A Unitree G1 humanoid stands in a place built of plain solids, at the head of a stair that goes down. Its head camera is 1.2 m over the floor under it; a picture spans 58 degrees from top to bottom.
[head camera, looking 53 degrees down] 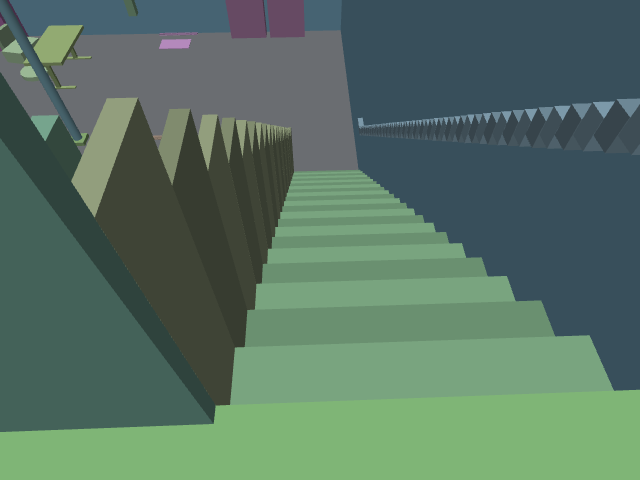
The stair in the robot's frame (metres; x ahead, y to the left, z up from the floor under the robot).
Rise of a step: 0.20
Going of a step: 0.25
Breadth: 1.23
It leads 2 degrees to the left of straight ahead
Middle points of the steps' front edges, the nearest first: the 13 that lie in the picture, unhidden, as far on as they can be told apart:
0.37 -0.33 0.00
0.62 -0.32 -0.20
0.87 -0.31 -0.40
1.12 -0.30 -0.60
1.37 -0.30 -0.80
1.61 -0.29 -1.00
1.86 -0.28 -1.20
2.11 -0.27 -1.40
2.36 -0.26 -1.61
2.61 -0.25 -1.81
2.86 -0.24 -2.01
3.11 -0.23 -2.21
3.36 -0.22 -2.41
